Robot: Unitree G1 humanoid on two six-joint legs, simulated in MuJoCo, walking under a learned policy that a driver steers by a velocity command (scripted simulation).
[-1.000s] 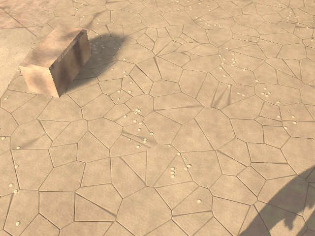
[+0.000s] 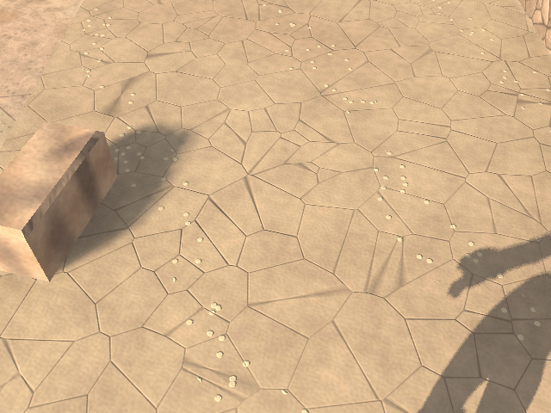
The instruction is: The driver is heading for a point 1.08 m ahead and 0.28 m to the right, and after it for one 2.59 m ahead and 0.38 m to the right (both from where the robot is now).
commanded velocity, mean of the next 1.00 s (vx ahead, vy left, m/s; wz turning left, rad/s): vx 0.50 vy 0.00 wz -0.44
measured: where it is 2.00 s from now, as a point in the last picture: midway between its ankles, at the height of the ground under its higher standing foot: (387, 238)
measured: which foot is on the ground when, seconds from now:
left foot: down 0.00-0.28, up 0.30-0.78, down 0.80-1.00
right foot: up 0.00-0.28, down 0.30-0.80, up 0.82-1.00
